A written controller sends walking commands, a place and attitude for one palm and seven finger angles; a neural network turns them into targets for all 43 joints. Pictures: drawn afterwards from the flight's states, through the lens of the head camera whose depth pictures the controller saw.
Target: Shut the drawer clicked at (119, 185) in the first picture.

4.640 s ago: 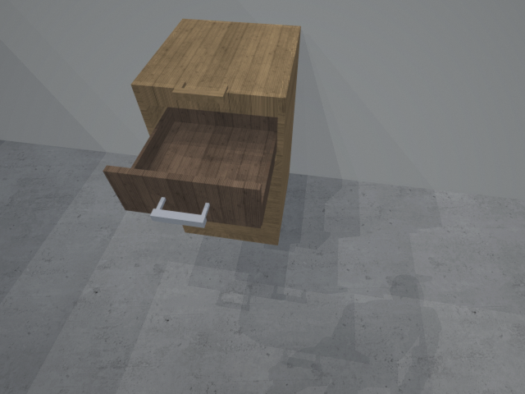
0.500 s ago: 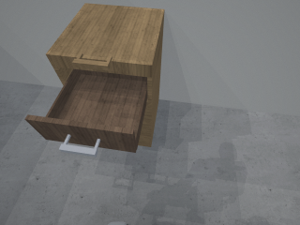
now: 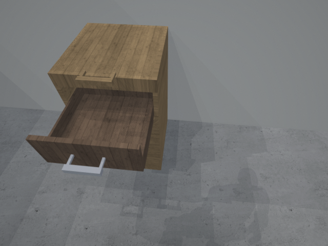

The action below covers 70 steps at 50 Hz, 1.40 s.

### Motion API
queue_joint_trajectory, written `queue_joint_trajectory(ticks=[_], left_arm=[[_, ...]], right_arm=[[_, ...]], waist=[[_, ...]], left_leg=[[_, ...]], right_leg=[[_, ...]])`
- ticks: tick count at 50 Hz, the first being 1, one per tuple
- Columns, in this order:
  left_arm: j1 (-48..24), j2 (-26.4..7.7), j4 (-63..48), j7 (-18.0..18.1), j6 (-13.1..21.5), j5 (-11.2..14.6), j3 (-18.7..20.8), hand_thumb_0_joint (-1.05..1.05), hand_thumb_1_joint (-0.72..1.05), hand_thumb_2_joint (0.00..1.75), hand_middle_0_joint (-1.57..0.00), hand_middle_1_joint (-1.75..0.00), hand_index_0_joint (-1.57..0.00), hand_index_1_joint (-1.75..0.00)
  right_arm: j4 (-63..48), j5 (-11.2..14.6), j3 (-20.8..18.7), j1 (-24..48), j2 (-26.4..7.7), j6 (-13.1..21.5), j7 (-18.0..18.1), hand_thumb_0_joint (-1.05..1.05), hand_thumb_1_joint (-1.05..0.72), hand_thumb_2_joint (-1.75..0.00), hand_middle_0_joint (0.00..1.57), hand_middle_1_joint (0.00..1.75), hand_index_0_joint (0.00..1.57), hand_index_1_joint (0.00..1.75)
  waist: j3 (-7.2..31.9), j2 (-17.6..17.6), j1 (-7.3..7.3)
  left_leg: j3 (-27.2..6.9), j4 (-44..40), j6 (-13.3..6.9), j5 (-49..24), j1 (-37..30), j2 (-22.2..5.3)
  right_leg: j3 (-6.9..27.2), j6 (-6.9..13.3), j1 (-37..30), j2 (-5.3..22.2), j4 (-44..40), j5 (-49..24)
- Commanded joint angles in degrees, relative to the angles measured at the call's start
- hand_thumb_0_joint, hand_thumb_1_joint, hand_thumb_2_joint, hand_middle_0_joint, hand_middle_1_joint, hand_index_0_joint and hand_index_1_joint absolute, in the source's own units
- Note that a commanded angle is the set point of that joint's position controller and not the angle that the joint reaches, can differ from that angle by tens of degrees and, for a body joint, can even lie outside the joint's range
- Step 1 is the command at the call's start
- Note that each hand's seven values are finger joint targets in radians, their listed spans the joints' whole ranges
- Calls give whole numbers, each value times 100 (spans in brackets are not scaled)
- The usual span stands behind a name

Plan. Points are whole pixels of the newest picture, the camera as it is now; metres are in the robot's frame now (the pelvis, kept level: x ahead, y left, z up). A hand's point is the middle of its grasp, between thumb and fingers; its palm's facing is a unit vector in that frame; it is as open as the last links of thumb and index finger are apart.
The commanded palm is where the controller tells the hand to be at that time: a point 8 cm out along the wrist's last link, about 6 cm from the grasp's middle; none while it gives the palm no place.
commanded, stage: come to a stop and stand still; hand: left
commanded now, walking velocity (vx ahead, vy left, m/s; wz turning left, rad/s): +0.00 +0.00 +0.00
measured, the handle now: (85, 164) +0.39 +0.30 -0.16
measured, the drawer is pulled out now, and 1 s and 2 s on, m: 0.27 0.27 0.27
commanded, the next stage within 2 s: look again from close up in 0.40 s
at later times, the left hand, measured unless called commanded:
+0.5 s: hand out of the picture -0.02 +0.20 -0.17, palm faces +0.01 -0.98 -0.19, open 7.4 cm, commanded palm none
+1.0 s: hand out of the picture -0.02 +0.18 -0.18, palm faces +0.01 -0.99 -0.16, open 7.4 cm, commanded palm none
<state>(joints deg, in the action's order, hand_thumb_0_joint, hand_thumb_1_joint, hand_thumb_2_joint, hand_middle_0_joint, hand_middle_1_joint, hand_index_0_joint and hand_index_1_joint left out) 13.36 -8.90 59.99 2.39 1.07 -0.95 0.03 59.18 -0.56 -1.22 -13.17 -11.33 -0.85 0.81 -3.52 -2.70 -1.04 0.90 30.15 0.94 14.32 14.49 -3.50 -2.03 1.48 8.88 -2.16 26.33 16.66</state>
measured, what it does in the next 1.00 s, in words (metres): stands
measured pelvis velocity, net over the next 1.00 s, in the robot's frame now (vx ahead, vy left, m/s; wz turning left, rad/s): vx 0.00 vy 0.01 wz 0.00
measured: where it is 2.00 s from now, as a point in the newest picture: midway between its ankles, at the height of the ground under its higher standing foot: outside the picture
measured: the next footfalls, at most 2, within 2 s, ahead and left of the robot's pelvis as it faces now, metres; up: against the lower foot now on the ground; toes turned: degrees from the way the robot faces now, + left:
right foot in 1.68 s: +0.07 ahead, -0.05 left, +0.00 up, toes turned -11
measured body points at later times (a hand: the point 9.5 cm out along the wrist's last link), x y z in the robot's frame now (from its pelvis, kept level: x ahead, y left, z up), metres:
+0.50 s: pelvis -0.02 +0.02 +0.00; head -0.01 +0.02 +0.45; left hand -0.02 +0.25 -0.16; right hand -0.02 -0.21 -0.16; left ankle +0.01 +0.13 -0.74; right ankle -0.03 -0.11 -0.74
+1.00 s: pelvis +0.00 +0.01 +0.00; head +0.01 +0.02 +0.45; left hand -0.01 +0.23 -0.16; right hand +0.00 -0.21 -0.15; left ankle +0.01 +0.13 -0.74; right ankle -0.03 -0.11 -0.74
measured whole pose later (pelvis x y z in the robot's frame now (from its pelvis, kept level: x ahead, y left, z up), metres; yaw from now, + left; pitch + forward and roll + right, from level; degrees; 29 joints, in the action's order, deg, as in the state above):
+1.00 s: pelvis +0.00 +0.01 +0.00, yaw +0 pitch +0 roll +0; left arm 17.0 -8.6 63.8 1.4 0.6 -0.9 -0.9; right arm 64.4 -0.5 0.6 -14.8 -8.8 1.0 1.2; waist -1.7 1.2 0.6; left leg 2.4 26.3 -0.2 12.7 13.3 -0.6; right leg -0.8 -0.2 9.8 0.8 26.9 16.7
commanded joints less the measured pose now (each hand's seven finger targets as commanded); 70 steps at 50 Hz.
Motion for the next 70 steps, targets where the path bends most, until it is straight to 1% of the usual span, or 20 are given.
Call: queue_joint_trajectory(ticks=[1, 2, 3, 4, 7, 11, 16, 21, 26, 29, 37, 52, 55, 56, 62, 63, 65, 67, 69, 70], left_arm=[[196, -768, -471, 109, 124, 34, 168, 0, 90, 90, -20, -30, -20, -30], [214, -748, -487, 93, 79, 29, 140, 0, 90, 90, -20, -30, -20, -30], [213, -750, -458, 72, 51, 20, 146, 0, 90, 90, -20, -30, -20, -30], [280, -773, -448, 57, 26, 27, 141, 0, 90, 90, -20, -30, -20, -30], [345, -758, -394, 11, -23, 23, 105, 0, 90, 90, -20, -30, -20, -30], [403, -756, -378, -23, -56, 16, 88, 0, 90, 90, -20, -30, -20, -30], [563, -713, -284, -54, -39, 11, 74, 0, 90, 90, -20, -30, -20, -30], [674, -670, -119, -60, 13, 15, 52, 0, 90, 90, -20, -30, -20, -30], [753, -641, 54, -50, 43, 24, 28, 0, 90, 90, -20, -30, -20, -30], [772, -625, 138, -46, 40, 17, 15, 0, 90, 90, -20, -30, -20, -30], [868, -535, 274, -43, 35, 11, 4, 0, 90, 90, -20, -30, -20, -30], [800, -554, 262, -40, 53, 20, 44, 0, 90, 90, -20, -30, -20, -30], [752, -541, 260, -36, 34, 16, 44, 0, 90, 90, -20, -30, -20, -30], [799, -526, 265, -41, 38, 13, 52, 0, 90, 90, -20, -30, -20, -30], [837, -740, 175, -53, 1, -21, 183, 0, 90, 90, -20, -30, -20, -30], [875, -779, 158, -53, -6, -32, 200, 0, 90, 90, -20, -30, -20, -30], [904, -823, 133, -46, -12, -33, 248, 0, 90, 90, -20, -30, -20, -30], [976, -875, 125, -33, 1, -32, 291, 0, 90, 90, -20, -30, -20, -30], [1012, -892, 91, -12, -14, -43, 341, 0, 90, 90, -20, -30, -20, -30], [985, -891, 68, -5, -25, -46, 360, 0, 90, 90, -20, -30, -20, -30]], right_arm=[[-400, -29, -20, -437, -473, 204, 43, 0, -90, -90, 20, 30, 20, 30], [-377, -30, -18, -432, -483, 200, 46, 0, -90, -90, 20, 30, 20, 30], [-347, -53, -3, -421, -496, 231, 42, 0, -90, -90, 20, 30, 20, 30], [-336, -55, 23, -407, -489, 228, 49, 0, -90, -90, 20, 30, 20, 30], [-338, -50, 37, -383, -485, 201, 45, 0, -90, -90, 20, 30, 20, 30], [-238, -68, 43, -477, -520, 195, 29, 0, -90, -90, 20, 30, 20, 30], [-135, -57, 48, -506, -548, 226, 31, 0, -90, -90, 20, 30, 20, 30], [12, -30, 71, -537, -458, 261, 41, 0, -90, -90, 20, 30, 20, 30], [163, -4, 91, -562, -394, 279, 60, 0, -90, -90, 20, 30, 20, 30], [239, 7, 98, -529, -390, 265, 65, 0, -90, -90, 20, 30, 20, 30], [321, 2, 100, -449, -330, 255, 80, 0, -90, -90, 20, 30, 20, 30], [388, 0, 92, -447, -321, 297, 98, 0, -90, -90, 20, 30, 20, 30], [420, -1, 97, -450, -319, 284, 101, 0, -90, -90, 20, 30, 20, 30], [428, -11, 98, -458, -329, 281, 97, 0, -90, -90, 20, 30, 20, 30], [295, -52, 47, -521, -320, 202, 38, 0, -90, -90, 20, 30, 20, 30], [264, -49, 39, -510, -318, 189, 27, 0, -90, -90, 20, 30, 20, 30], [201, -59, 38, -522, -280, 184, 15, 0, -90, -90, 20, 30, 20, 30], [139, -57, 32, -543, -264, 191, 21, 0, -90, -90, 20, 30, 20, 30], [94, -51, 23, -586, -285, 193, 25, 0, -90, -90, 20, 30, 20, 30], [99, -50, 21, -666, -293, 213, 31, 0, -90, -90, 20, 30, 20, 30]], waist=[[624, 789, -47], [401, 609, -20], [218, 8, 26], [52, -96, 70], [-354, 278, 92], [-381, 226, 96], [-45, 134, 140], [131, 225, 125], [129, 261, 108], [-57, 271, 107], [-157, 228, 117], [200, 264, 157], [42, 284, 150], [108, 255, 180], [-179, 439, 225], [-200, 607, 234], [-307, 777, 246], [-239, 917, 251], [-207, 960, 254], [-113, 790, 224]], left_leg=[[-232, -144, -244, -1272, -284, -241], [-272, -211, -246, -1119, -189, -244], [-361, -376, -280, -1298, -124, -274], [-447, -459, -321, -1166, 16, -301], [-508, -782, -325, -4, 357, -213], [-632, -1095, -341, 804, 481, -196], [-693, -1226, -380, 887, 386, -255], [-527, -1002, -364, 176, 79, -207], [-409, -839, -335, -425, -165, -194], [-379, -867, -316, -374, -122, -200], [-387, -913, -301, -308, -148, -189], [-346, -824, -302, -1006, -343, -224], [-368, -866, -300, -944, -273, -228], [-305, -831, -298, -827, -315, -209], [12, -513, -218, 119, 73, 12], [65, -448, -210, 208, 142, 46], [176, -274, -172, 226, 332, 131], [243, -83, -156, 100, 374, 165], [272, -17, -167, -33, 377, 160], [234, -116, -191, -323, 220, 124]], right_leg=[[464, 172, 85, 799, -10, -2030], [450, 148, 242, 751, -71, -1431], [434, 138, 339, 678, 6, -1043], [424, 109, 370, 594, -12, -657], [528, 97, 608, 566, -265, 234], [496, 79, 669, 554, -287, 587], [411, 42, 475, 560, -205, 316], [498, 46, 466, 664, -313, -66], [570, 32, 506, 721, -391, -389], [564, 18, 583, 721, -451, -314], [580, 21, 625, 726, -520, -290], [545, 15, 304, 756, -415, -879], [512, 7, 352, 740, -426, -774], [568, 34, 338, 757, -441, -706], [1074, 317, 452, 993, -598, 184], [1188, 355, 421, 1031, -650, 223], [1362, 456, 362, 1211, -702, 63], [1481, 542, 208, 1376, -658, -466], [1406, 557, 131, 1437, -478, -888], [1275, 531, 125, 1373, -273, -1136]])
